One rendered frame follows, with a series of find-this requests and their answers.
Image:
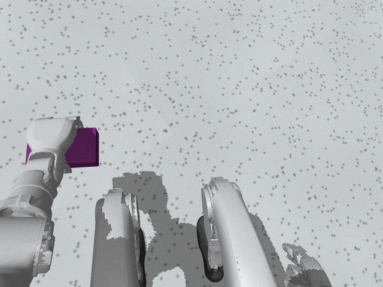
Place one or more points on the right robot hand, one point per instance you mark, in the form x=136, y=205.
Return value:
x=311, y=274

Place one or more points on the left robot arm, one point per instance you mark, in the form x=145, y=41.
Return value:
x=26, y=229

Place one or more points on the small box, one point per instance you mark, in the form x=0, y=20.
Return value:
x=84, y=151

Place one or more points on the right robot foot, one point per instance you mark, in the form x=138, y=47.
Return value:
x=214, y=275

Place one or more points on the left robot hand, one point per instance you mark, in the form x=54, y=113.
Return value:
x=54, y=133

